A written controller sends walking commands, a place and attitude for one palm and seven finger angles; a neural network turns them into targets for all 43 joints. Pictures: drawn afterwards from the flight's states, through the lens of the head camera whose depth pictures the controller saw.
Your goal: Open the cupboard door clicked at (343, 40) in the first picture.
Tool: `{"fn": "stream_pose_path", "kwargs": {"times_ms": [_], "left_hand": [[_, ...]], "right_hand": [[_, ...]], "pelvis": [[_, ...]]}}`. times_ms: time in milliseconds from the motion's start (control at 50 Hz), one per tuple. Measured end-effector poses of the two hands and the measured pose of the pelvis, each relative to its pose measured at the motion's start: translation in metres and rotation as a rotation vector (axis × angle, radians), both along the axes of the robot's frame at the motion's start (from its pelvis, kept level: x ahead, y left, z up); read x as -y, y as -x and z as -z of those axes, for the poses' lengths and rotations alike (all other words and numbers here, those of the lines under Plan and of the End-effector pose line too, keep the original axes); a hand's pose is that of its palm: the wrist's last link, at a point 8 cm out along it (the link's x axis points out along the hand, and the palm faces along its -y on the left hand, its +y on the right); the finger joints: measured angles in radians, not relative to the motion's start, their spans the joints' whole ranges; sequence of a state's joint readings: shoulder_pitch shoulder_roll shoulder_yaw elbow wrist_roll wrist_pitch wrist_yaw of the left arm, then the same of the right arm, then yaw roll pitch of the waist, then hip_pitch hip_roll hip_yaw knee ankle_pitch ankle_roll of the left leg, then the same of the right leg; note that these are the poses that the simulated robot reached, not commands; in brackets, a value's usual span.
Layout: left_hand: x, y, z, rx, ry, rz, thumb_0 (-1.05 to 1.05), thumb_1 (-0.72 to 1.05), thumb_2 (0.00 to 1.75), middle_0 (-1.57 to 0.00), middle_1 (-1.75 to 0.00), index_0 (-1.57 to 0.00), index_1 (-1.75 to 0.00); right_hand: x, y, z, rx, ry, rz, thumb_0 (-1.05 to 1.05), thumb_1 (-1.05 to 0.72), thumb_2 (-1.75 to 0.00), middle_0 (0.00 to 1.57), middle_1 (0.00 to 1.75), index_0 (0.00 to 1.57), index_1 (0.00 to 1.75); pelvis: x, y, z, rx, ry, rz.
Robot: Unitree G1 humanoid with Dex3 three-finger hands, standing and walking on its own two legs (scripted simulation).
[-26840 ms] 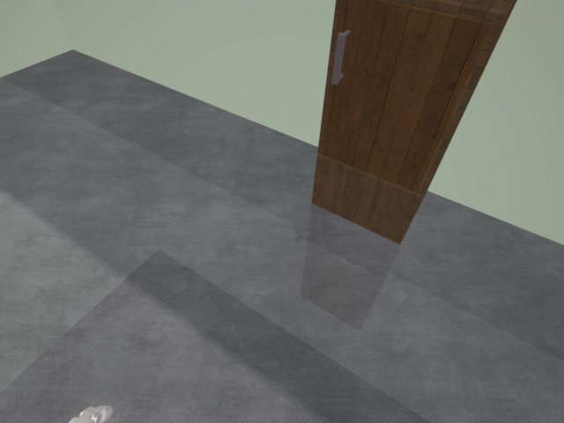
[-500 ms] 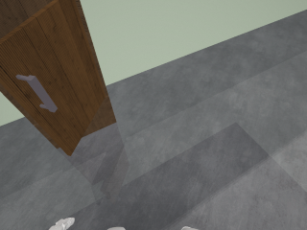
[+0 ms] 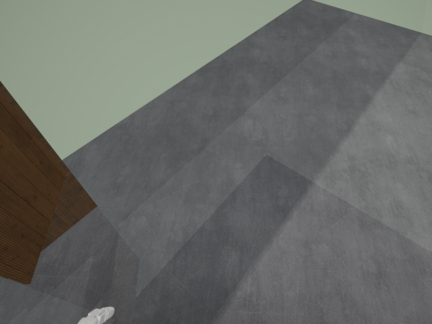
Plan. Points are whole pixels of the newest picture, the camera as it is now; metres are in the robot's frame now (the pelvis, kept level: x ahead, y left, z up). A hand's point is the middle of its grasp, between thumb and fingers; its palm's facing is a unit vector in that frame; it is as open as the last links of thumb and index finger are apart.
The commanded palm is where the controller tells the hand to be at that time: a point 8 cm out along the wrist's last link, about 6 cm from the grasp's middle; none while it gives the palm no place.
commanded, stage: walk to a spot facing it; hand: left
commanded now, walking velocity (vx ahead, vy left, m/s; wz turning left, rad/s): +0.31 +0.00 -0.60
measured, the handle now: out of the picture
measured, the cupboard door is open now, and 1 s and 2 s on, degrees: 44 44 44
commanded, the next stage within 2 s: turn to face it in 1.40 s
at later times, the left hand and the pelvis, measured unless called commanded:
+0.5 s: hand (146, 277) +0.23 +0.18 -0.17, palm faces -0.24 -0.95 -0.19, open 7.4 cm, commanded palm none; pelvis +0.15 -0.01 +0.00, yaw -18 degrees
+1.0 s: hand (223, 192) +0.46 +0.00 -0.15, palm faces -0.41 -0.89 -0.21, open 7.2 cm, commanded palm none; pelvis +0.33 -0.15 +0.01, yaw -27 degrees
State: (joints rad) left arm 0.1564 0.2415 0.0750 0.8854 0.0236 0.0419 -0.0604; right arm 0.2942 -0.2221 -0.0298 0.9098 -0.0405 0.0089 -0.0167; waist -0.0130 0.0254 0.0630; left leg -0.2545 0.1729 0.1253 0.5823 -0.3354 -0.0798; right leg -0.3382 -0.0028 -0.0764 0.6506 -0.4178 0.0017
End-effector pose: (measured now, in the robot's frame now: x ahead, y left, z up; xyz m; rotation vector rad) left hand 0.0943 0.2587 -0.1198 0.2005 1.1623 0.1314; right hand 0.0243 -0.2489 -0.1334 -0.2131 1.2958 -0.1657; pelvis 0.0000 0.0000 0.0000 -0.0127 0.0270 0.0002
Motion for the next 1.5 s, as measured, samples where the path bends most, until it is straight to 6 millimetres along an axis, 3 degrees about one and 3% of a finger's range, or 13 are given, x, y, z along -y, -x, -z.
{"fn": "stream_pose_path", "kwargs": {"times_ms": [120,280,380,520,680,760,820,900,1020,1120,1220,1380,1500], "left_hand": [[0.022,-0.018,-0.003,-0.004,-0.032,0.043,0.01,0.91,0.9,-0.2,-0.3,-0.2,-0.3],[0.029,-0.021,0.0,-0.155,0.001,0.083,0.01,0.91,0.9,-0.2,-0.3,-0.2,-0.3],[0.018,-0.05,0.021,-0.222,0.015,0.107,0.01,0.91,0.9,-0.2,-0.3,-0.2,-0.3],[0.04,-0.167,0.013,-0.13,0.015,0.236,0.02,0.91,0.9,-0.2,-0.3,-0.2,-0.3],[0.138,-0.32,-0.007,0.042,0.009,0.454,0.01,0.91,0.9,-0.2,-0.3,-0.19,-0.3],[0.183,-0.369,-0.003,0.135,0.001,0.489,0.01,0.91,0.9,-0.2,-0.3,-0.2,-0.3],[0.201,-0.376,-0.006,0.103,0.001,0.478,0.01,0.91,0.9,-0.2,-0.3,-0.2,-0.3],[0.214,-0.372,-0.003,0.005,0.012,0.455,0.0,0.92,0.9,-0.2,-0.3,-0.2,-0.3],[0.205,-0.379,0.007,-0.123,-0.006,0.405,0.0,0.94,0.9,-0.2,-0.3,-0.2,-0.3],[0.2,-0.396,0.03,-0.238,-0.021,0.384,0.0,0.93,0.9,-0.2,-0.3,-0.2,-0.3],[0.231,-0.449,0.024,-0.221,-0.022,0.414,0.01,0.92,0.9,-0.2,-0.3,-0.2,-0.3],[0.324,-0.55,0.007,-0.021,0.009,0.475,0.01,0.91,0.9,-0.2,-0.3,-0.2,-0.3],[0.362,-0.57,0.005,-0.054,-0.006,0.42,0.01,0.93,0.9,-0.2,-0.3,-0.2,-0.3]], "right_hand": [[0.025,-0.01,0.004,-0.015,-0.012,0.092,0.0,-0.91,-0.9,0.2,0.3,0.2,0.3],[0.03,-0.096,-0.025,0.171,0.001,0.136,0.0,-0.91,-0.9,0.19,0.3,0.2,0.3],[0.025,-0.147,-0.025,0.288,0.05,0.144,0.0,-0.91,-0.9,0.2,0.3,0.2,0.3],[0.014,-0.117,-0.02,0.138,0.026,0.255,0.0,-0.91,-0.9,0.2,0.3,0.2,0.3],[0.012,-0.05,0.001,-0.134,-0.086,0.475,0.0,-0.91,-0.9,0.2,0.3,0.2,0.3],[0.031,-0.045,0.017,-0.237,-0.122,0.534,0.0,-0.91,-0.9,0.2,0.3,0.2,0.3],[0.056,-0.077,0.011,-0.21,-0.103,0.546,0.01,-0.91,-0.9,0.2,0.3,0.2,0.3],[0.093,-0.146,-0.003,-0.078,-0.071,0.547,0.01,-0.91,-0.9,0.19,0.3,0.2,0.3],[0.137,-0.264,-0.012,0.104,-0.044,0.488,0.0,-0.91,-0.9,0.19,0.3,0.2,0.3],[0.166,-0.345,-0.003,0.23,0.014,0.454,0.0,-0.91,-0.9,0.2,0.3,0.2,0.3],[0.169,-0.356,-0.001,0.176,-0.013,0.494,-0.01,-0.91,-0.9,0.2,0.3,0.2,0.3],[0.197,-0.33,0.02,-0.058,-0.107,0.576,0.0,-0.93,-0.9,0.2,0.3,0.2,0.3],[0.247,-0.371,0.009,-0.1,-0.098,0.57,0.0,-0.92,-0.9,0.2,0.3,0.2,0.3]], "pelvis": [[0.014,-0.019,-0.001,0.015,-0.017,0.066],[0.013,-0.065,-0.014,0.013,-0.034,0.175],[0.002,-0.108,0.002,0.006,0.002,0.243],[0.018,-0.152,-0.007,-0.002,-0.019,0.319],[0.065,-0.209,-0.004,0.0,-0.033,0.407],[0.095,-0.235,0.01,0.021,-0.036,0.419],[0.11,-0.256,0.001,0.025,-0.026,0.427],[0.13,-0.287,-0.011,0.018,-0.033,0.451],[0.153,-0.343,-0.012,0.025,-0.016,0.472],[0.164,-0.398,0.009,0.036,0.007,0.508],[0.187,-0.431,0.002,0.041,-0.028,0.523],[0.251,-0.481,0.004,0.042,-0.046,0.523],[0.292,-0.522,-0.005,0.023,-0.028,0.492]]}}
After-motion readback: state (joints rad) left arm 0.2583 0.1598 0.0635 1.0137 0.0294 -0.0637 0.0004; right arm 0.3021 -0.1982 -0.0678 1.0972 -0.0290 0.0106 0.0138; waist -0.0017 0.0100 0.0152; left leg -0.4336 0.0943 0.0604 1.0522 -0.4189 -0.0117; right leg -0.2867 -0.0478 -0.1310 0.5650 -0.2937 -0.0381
